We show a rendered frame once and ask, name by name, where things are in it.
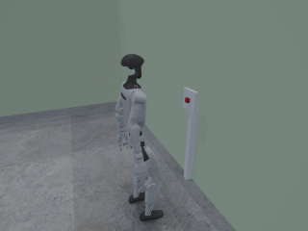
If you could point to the robot right forearm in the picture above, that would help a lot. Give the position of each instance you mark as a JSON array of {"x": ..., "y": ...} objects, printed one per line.
[{"x": 135, "y": 140}]

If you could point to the robot left forearm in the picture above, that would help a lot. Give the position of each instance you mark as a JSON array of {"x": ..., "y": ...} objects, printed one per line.
[{"x": 120, "y": 123}]

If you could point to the right robot thigh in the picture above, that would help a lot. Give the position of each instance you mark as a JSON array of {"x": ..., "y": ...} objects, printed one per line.
[{"x": 153, "y": 166}]

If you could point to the robot left upper arm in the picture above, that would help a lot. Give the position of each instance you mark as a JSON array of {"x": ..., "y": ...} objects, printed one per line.
[{"x": 119, "y": 106}]

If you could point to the robot left hand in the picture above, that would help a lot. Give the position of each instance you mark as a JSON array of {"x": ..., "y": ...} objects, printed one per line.
[{"x": 122, "y": 140}]

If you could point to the robot right upper arm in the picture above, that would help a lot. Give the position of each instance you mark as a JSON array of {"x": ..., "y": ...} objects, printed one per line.
[{"x": 138, "y": 100}]

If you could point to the humanoid robot head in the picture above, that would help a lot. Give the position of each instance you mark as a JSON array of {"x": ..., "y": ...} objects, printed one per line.
[{"x": 133, "y": 61}]

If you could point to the robot right hand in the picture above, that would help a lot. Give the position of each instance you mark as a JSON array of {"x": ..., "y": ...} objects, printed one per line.
[{"x": 141, "y": 168}]

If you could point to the panel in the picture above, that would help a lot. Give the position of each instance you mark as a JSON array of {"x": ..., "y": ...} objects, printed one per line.
[{"x": 191, "y": 130}]

